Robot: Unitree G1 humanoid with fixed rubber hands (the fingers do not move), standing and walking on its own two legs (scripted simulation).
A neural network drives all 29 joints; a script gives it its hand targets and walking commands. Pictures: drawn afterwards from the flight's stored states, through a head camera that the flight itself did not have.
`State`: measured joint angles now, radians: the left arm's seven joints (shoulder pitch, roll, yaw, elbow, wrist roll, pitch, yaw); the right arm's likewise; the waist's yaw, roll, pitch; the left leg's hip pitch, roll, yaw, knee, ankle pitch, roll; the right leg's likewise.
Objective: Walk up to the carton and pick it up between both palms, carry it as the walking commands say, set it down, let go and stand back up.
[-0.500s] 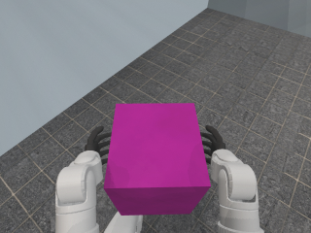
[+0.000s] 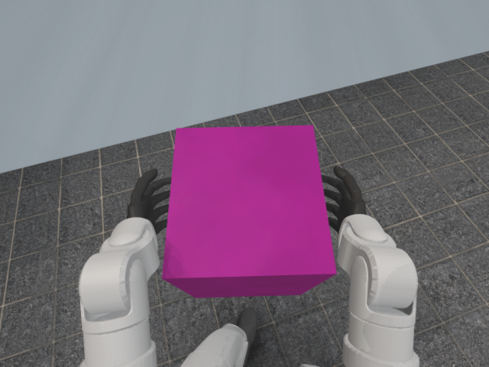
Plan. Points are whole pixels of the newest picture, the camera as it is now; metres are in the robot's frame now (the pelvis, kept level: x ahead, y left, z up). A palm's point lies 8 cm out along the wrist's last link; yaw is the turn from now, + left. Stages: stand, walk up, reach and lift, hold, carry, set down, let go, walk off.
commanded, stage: carry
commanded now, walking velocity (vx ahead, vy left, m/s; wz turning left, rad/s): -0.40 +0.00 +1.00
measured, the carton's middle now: (246, 222) +0.33 +0.03 +0.02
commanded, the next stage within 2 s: none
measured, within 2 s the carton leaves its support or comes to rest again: neither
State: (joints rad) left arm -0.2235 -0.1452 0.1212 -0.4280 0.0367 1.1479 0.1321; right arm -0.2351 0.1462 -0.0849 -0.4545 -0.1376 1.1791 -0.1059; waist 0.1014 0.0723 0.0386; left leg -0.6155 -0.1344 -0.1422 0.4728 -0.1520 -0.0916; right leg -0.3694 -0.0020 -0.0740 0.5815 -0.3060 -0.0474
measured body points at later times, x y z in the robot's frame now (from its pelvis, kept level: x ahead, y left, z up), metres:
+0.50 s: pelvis -0.21 +0.07 +0.00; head -0.14 +0.11 +0.45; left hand -0.03 +0.36 +0.06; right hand +0.13 +0.12 +0.06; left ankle -0.12 +0.22 -0.72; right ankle -0.14 -0.07 -0.66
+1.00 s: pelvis -0.40 +0.04 +0.00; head -0.40 +0.07 +0.45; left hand -0.35 +0.36 +0.05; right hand -0.12 +0.18 +0.07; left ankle -0.48 +0.15 -0.72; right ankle -0.26 -0.05 -0.67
